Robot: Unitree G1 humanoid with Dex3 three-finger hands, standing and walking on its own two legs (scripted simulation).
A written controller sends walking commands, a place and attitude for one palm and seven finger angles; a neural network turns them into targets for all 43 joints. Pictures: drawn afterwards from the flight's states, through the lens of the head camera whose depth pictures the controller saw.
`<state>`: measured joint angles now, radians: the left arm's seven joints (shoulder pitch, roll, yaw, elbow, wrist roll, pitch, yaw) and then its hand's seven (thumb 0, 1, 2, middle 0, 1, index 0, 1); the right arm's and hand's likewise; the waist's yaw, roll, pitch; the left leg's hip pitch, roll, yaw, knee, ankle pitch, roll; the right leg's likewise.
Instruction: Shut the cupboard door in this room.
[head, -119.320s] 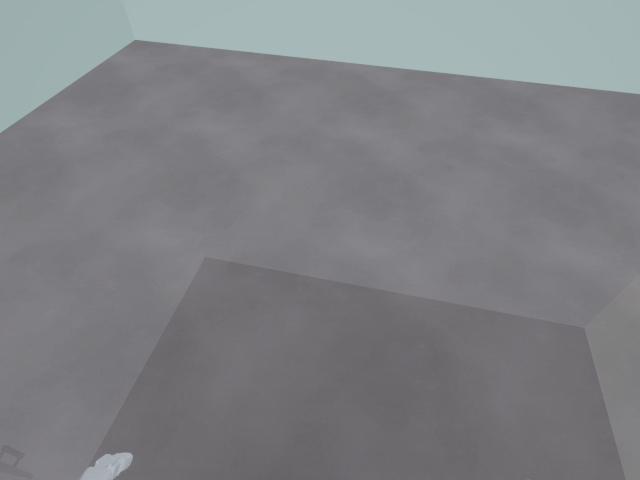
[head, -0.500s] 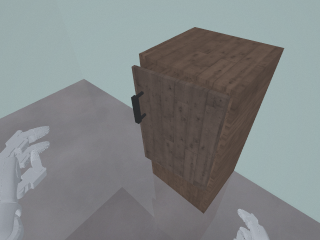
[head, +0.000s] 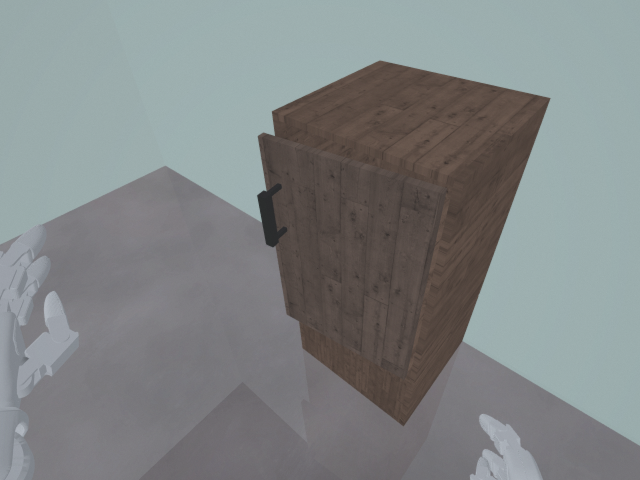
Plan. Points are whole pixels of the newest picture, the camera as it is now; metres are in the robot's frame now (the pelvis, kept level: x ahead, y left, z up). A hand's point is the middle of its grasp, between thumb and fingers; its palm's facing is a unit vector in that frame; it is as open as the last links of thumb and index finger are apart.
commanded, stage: step back with the hand held close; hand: left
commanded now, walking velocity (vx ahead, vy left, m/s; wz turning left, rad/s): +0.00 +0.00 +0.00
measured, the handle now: (274, 215) +0.66 +0.19 -0.05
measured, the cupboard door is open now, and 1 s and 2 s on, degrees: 7 7 7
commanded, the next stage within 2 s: stop stepping back and stand still in 1.48 s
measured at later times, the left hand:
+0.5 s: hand (44, 346) +0.18 +0.29 +0.17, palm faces +0.41 -0.76 -0.51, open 7.4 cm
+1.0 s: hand out of the picture +0.10 +0.28 +0.17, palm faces +0.46 -0.77 -0.45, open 7.5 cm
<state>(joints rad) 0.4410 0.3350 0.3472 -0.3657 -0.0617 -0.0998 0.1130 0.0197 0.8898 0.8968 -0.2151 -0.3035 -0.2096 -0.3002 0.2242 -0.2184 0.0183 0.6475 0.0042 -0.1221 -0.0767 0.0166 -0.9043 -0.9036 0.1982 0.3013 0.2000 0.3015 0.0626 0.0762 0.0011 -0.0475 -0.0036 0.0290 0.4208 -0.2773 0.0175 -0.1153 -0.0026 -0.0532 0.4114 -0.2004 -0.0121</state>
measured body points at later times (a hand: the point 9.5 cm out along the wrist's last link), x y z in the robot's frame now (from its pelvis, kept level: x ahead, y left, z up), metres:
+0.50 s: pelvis -0.03 +0.02 -0.01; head -0.03 +0.01 +0.44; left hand +0.15 +0.32 +0.20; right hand +0.14 -0.23 -0.09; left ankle -0.02 +0.10 -0.74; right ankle +0.02 -0.11 -0.74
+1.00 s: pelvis -0.11 +0.02 -0.02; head -0.10 +0.03 +0.43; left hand +0.07 +0.32 +0.19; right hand +0.03 -0.24 -0.10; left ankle -0.02 +0.10 -0.74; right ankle +0.01 -0.11 -0.74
